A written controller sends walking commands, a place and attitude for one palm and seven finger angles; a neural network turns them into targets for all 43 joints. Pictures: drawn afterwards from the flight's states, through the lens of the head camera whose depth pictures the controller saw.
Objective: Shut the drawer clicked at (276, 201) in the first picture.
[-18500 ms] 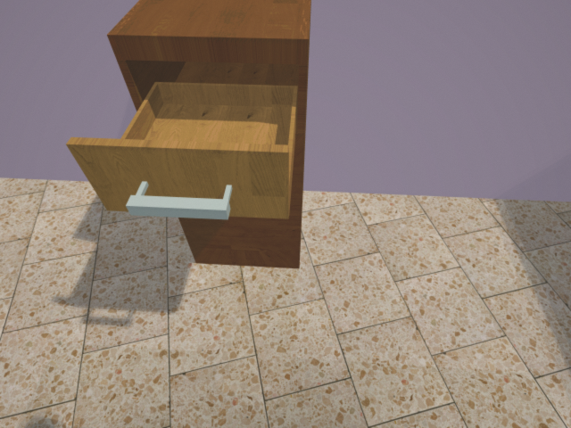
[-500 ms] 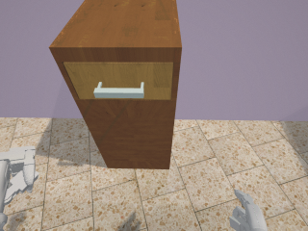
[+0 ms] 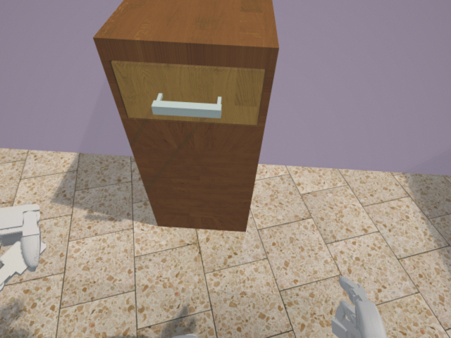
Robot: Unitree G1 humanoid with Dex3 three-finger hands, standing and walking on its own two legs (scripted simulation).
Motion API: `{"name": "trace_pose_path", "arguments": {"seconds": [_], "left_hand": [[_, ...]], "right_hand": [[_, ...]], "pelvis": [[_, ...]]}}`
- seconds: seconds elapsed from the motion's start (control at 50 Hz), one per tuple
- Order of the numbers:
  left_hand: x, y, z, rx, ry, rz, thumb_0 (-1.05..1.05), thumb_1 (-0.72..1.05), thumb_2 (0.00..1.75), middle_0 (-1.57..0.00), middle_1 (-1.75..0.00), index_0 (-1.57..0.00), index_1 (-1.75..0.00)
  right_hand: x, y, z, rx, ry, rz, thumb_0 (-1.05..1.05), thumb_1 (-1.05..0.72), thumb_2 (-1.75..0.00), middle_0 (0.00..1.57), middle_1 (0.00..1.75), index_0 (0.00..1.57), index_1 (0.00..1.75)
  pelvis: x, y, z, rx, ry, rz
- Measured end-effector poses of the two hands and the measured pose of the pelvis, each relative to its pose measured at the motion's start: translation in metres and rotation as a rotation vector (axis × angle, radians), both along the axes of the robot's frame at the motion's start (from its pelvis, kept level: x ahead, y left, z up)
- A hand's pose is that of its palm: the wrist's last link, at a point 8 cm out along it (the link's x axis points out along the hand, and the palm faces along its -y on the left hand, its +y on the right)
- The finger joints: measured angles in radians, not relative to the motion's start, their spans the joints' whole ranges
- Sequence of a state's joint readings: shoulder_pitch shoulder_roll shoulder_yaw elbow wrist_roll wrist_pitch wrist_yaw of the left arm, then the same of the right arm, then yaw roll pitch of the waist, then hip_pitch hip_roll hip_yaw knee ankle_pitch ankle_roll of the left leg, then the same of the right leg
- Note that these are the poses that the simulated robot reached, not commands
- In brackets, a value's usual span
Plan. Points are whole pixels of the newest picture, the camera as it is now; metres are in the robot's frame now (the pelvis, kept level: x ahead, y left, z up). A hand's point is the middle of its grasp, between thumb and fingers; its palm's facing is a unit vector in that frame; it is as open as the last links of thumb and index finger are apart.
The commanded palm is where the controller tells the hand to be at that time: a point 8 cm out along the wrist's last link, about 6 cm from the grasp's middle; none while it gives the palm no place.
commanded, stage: step back with the hand held close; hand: left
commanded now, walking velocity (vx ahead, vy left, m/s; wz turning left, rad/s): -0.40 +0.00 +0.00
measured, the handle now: (188, 103) +0.67 +0.15 +0.02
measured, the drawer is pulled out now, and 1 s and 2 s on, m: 0.00 0.00 0.00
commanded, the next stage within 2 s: stop stepping back and stand still in 0.76 s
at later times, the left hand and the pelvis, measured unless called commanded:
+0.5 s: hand out of the picture +0.13 +0.25 +0.18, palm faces +0.40 -0.77 -0.50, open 3.2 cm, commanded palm +0.07 +0.28 +0.19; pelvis -0.05 +0.00 -0.01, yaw +2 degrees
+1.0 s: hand out of the picture +0.06 +0.27 +0.17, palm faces +0.35 -0.85 -0.40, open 3.2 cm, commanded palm +0.01 +0.31 +0.19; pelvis -0.12 +0.03 +0.00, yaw -1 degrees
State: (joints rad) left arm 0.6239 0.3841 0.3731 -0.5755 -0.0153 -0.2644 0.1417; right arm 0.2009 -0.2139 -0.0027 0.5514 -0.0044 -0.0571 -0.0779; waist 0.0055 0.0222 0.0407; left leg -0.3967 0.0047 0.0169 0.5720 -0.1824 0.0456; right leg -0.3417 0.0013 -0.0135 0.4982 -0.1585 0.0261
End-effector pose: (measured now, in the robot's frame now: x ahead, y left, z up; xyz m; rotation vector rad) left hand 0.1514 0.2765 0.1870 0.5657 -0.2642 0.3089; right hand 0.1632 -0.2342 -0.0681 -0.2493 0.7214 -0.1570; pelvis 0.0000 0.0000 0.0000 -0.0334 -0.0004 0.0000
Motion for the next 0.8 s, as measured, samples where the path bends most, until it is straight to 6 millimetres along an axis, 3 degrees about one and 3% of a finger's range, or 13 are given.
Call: {"name": "trace_pose_path", "arguments": {"seconds": [0.24, 0.38, 0.48, 0.58, 0.66, 0.8], "left_hand": [[-0.022, -0.001, -0.002, -0.01, -0.049, -0.021, 0.01, 0.89, 0.9, -1.4, -1.6, -1.41, -1.6], [-0.033, 0.008, 0.002, 0.05, -0.065, -0.051, 0.01, 0.89, 0.9, -1.4, -1.6, -1.41, -1.6], [-0.056, 0.013, 0.011, 0.08, -0.093, -0.012, 0.01, 0.89, 0.9, -1.4, -1.6, -1.41, -1.6], [-0.068, -0.001, 0.003, 0.0, -0.078, -0.034, 0.01, 0.89, 0.9, -1.4, -1.6, -1.41, -1.6], [-0.072, -0.006, 0.004, -0.016, -0.087, -0.099, 0.01, 0.89, 0.9, -1.4, -1.6, -1.41, -1.6], [-0.091, 0.01, 0.008, 0.033, -0.074, -0.118, 0.01, 0.89, 0.9, -1.4, -1.6, -1.41, -1.6]], "right_hand": [[-0.036, -0.012, -0.006, -0.031, 0.035, -0.019, 0.01, -0.9, -0.9, 0.21, 0.3, 0.2, 0.3], [-0.056, -0.006, -0.004, -0.044, 0.029, -0.043, 0.01, -0.9, -0.9, 0.2, 0.3, 0.2, 0.3], [-0.058, 0.002, -0.005, -0.025, 0.023, 0.013, 0.01, -0.9, -0.9, 0.2, 0.3, 0.2, 0.3], [-0.061, 0.005, -0.011, -0.003, 0.041, 0.041, 0.01, -0.9, -0.9, 0.21, 0.3, 0.2, 0.3], [-0.07, 0.007, -0.004, -0.007, 0.024, 0.018, 0.01, -0.9, -0.9, 0.21, 0.3, 0.2, 0.3], [-0.088, 0.007, 0.011, -0.022, -0.055, -0.002, 0.01, -0.9, -0.9, 0.21, 0.3, 0.2, 0.3]], "pelvis": [[-0.027, 0.0, -0.004, -0.005, 0.001, 0.006], [-0.043, 0.006, -0.006, -0.039, 0.002, 0.031], [-0.049, -0.002, -0.006, -0.038, 0.057, 0.043], [-0.069, -0.005, -0.004, -0.036, 0.06, 0.002], [-0.077, -0.001, -0.002, -0.036, 0.028, 0.004], [-0.102, 0.005, -0.003, -0.038, 0.016, 0.004]]}}
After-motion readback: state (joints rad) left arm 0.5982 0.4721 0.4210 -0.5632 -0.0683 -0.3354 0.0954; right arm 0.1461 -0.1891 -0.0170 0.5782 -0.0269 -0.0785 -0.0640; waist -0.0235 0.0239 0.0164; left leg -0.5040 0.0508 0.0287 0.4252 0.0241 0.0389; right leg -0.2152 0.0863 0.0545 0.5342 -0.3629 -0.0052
